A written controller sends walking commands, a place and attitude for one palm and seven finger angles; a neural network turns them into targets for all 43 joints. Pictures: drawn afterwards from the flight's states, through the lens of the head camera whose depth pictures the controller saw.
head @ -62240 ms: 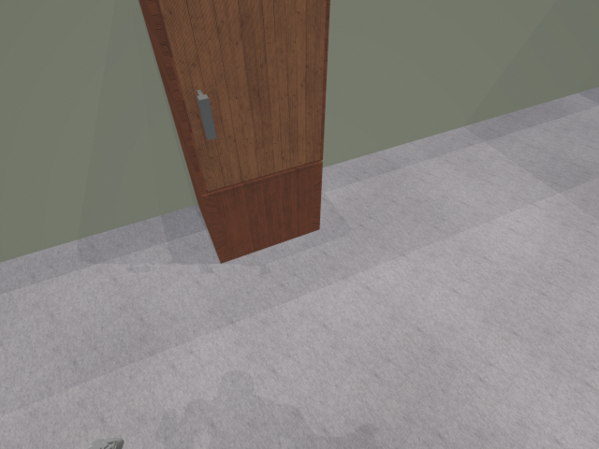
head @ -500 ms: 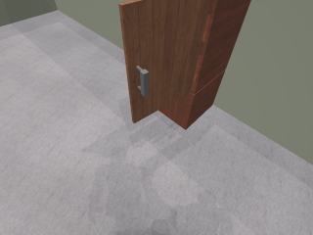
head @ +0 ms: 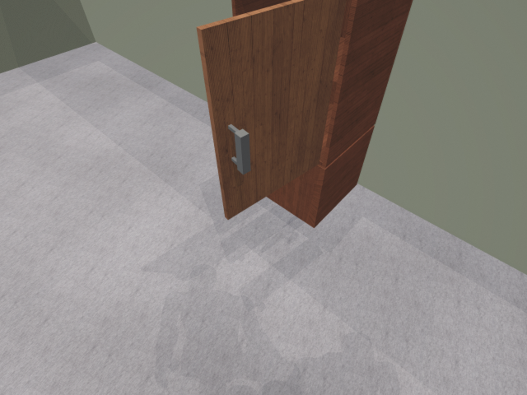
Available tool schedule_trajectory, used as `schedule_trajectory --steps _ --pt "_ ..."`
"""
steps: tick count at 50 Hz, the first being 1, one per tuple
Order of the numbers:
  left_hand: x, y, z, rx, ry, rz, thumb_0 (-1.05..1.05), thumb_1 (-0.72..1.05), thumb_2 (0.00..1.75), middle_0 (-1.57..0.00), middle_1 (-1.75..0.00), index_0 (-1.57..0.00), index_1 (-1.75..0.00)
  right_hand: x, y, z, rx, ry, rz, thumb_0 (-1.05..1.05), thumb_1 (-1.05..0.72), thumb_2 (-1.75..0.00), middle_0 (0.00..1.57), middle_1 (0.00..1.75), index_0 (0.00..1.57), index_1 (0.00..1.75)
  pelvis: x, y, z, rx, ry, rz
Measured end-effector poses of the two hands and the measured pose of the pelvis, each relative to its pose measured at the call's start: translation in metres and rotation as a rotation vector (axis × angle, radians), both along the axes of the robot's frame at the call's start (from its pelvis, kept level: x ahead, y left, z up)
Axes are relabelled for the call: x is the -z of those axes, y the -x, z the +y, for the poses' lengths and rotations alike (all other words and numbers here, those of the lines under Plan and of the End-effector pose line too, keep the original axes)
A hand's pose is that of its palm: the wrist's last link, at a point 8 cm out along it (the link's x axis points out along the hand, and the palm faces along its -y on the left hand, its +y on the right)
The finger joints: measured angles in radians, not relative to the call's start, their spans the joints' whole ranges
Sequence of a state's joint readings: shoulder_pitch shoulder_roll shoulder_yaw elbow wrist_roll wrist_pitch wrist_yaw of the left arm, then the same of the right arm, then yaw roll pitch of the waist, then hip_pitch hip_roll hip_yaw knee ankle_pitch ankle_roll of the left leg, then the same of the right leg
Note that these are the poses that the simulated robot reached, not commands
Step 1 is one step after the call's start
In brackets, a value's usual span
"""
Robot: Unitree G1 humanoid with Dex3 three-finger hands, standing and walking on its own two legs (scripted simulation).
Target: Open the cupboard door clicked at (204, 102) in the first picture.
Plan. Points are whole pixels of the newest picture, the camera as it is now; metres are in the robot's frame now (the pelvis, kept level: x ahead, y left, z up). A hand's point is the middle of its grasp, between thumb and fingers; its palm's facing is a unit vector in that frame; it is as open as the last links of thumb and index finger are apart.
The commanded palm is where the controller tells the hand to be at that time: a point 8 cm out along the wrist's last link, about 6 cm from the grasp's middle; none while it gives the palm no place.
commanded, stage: let the arm hang, fingers relaxed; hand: left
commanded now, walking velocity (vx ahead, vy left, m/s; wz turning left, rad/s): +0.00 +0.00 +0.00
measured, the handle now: (238, 148) +0.70 +0.11 -0.06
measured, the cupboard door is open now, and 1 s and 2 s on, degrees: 81 81 81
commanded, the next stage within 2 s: look to check the result in 0.16 s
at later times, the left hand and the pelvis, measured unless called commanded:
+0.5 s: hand out of the picture +0.04 +0.21 -0.17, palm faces +0.00 -0.96 -0.27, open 7.4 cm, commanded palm none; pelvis +0.01 +0.00 +0.00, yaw +0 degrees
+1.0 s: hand out of the picture +0.10 +0.22 -0.15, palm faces -0.02 -0.95 -0.32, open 7.4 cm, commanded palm none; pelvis +0.03 -0.01 +0.01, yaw +0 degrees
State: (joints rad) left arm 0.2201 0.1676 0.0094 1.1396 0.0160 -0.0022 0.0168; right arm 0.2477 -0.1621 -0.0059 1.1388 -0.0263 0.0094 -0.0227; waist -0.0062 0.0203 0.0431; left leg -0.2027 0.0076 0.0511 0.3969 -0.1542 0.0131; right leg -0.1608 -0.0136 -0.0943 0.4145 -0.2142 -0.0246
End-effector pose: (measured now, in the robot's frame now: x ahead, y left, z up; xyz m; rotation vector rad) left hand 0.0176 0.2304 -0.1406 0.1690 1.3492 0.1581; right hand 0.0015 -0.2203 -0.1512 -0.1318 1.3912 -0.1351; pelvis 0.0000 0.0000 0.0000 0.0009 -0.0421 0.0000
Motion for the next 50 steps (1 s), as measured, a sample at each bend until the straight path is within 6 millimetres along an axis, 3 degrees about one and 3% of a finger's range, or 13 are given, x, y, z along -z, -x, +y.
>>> schedule_trajectory --steps 11,26,40,50 --pt "-0.003 -0.014 0.005 0.011 -0.012 -0.014 0.00 0.91 0.90 -0.20 -0.30 -0.20 -0.29 -0.002 -0.010 -0.007 0.002 0.014 -0.010 0.00 -0.91 -0.89 0.20 0.30 0.20 0.30 -0.001 -0.005 -0.001 0.002 -0.001 0.001" --pt "-0.011 -0.019 0.025 0.015 -0.066 0.005 0.00 0.91 0.90 -0.20 -0.30 -0.20 -0.29 -0.008 -0.033 -0.036 -0.024 0.068 -0.024 0.00 -0.91 -0.89 0.20 0.30 0.20 0.30 -0.003 -0.012 -0.004 0.002 0.000 0.003" --pt "-0.021 -0.055 0.034 0.044 -0.101 -0.060 0.00 0.91 0.90 -0.20 -0.30 -0.20 -0.29 -0.016 -0.070 -0.058 -0.053 0.102 -0.091 0.00 -0.91 -0.89 0.20 0.30 0.20 0.30 -0.005 -0.021 -0.009 0.002 -0.002 0.006" --pt "-0.025 -0.075 0.034 0.060 -0.115 -0.088 0.00 0.91 0.90 -0.20 -0.30 -0.20 -0.29 -0.019 -0.084 -0.068 -0.058 0.111 -0.103 0.00 -0.91 -0.89 0.20 0.30 0.20 0.30 -0.005 -0.029 -0.013 0.003 -0.004 0.011"
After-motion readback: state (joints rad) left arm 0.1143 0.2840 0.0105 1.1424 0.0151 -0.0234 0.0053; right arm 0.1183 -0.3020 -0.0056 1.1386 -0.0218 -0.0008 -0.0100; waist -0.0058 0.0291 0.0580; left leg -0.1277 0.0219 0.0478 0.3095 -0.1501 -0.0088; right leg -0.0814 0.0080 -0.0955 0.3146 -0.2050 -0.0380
